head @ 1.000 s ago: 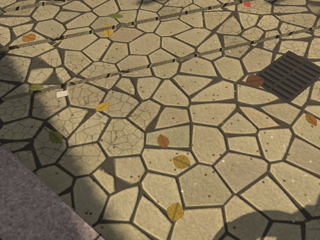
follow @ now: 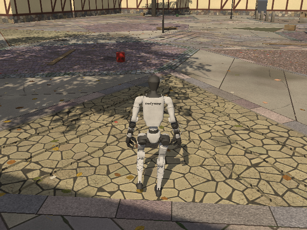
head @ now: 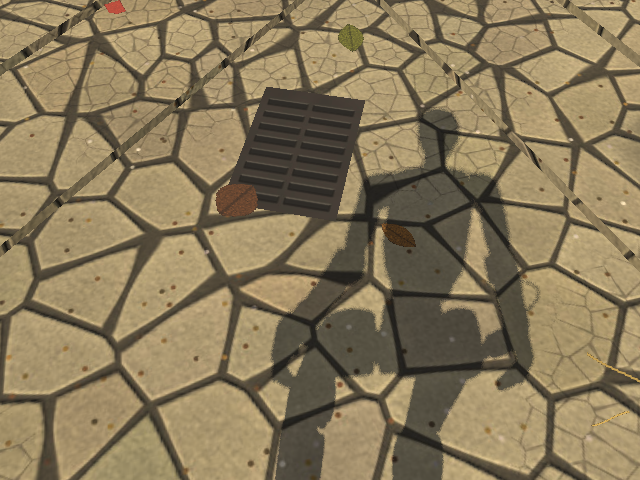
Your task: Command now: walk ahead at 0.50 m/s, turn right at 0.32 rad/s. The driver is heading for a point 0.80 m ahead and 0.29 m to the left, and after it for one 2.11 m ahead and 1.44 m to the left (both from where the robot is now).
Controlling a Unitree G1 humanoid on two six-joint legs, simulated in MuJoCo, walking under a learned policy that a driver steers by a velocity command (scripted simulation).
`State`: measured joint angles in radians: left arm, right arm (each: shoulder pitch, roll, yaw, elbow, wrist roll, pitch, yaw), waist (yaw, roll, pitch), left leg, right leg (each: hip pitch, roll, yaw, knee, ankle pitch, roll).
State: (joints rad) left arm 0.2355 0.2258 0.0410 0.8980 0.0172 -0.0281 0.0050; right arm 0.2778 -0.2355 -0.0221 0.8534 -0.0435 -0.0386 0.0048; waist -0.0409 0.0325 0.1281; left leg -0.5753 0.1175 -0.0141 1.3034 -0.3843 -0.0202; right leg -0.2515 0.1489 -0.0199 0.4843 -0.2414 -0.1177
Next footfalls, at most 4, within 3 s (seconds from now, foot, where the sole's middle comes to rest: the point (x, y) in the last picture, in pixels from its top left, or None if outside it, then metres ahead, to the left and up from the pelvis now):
0.26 left None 0.31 0.14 -0.77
0.78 right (358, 393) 0.57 -0.07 -0.77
1.30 left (234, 311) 0.77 0.20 -0.77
1.90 right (255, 230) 1.00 0.16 -0.77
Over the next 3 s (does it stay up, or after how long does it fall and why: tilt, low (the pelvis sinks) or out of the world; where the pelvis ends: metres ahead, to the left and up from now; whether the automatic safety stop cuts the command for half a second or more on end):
stays up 0.98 0.32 0.01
